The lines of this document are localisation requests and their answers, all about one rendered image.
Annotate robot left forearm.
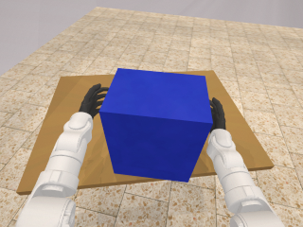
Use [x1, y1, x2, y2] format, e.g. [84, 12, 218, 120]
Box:
[15, 112, 94, 227]

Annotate robot left hand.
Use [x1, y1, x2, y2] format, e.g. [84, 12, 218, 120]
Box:
[79, 83, 109, 119]

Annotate right robot upper arm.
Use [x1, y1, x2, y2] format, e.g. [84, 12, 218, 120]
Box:
[230, 210, 283, 227]

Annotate left robot upper arm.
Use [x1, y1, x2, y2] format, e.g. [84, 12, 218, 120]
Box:
[18, 196, 76, 227]

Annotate robot right forearm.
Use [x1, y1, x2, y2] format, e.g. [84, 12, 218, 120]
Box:
[206, 129, 285, 227]

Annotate carton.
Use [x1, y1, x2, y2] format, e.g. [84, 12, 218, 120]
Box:
[98, 68, 213, 183]

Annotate table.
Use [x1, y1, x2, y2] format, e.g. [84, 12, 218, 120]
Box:
[16, 70, 274, 196]

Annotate robot right hand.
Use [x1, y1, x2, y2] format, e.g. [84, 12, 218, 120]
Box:
[209, 97, 226, 133]

